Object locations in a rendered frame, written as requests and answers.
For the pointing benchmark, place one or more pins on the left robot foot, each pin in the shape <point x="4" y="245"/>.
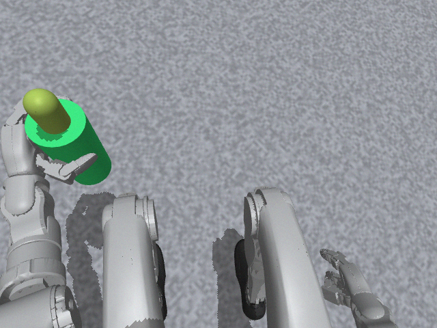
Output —
<point x="161" y="281"/>

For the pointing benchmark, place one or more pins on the right robot hand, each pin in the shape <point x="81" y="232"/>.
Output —
<point x="340" y="288"/>

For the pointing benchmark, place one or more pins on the right robot foot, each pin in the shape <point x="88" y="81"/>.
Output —
<point x="252" y="311"/>

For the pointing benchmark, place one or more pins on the right robot arm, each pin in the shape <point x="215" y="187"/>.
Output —
<point x="370" y="312"/>

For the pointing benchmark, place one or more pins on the left robot arm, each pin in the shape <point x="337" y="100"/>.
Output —
<point x="33" y="291"/>

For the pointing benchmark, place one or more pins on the bottle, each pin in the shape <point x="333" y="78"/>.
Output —
<point x="61" y="129"/>

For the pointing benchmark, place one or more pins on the left robot hand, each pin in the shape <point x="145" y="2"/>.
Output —
<point x="22" y="156"/>

